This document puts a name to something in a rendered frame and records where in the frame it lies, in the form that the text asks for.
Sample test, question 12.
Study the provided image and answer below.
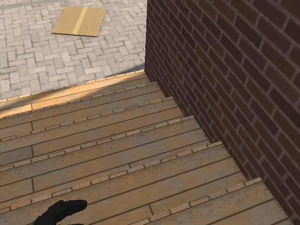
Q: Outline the robot left hand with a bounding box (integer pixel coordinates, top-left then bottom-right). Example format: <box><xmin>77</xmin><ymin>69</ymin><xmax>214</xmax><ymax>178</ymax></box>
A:
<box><xmin>33</xmin><ymin>200</ymin><xmax>87</xmax><ymax>225</ymax></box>

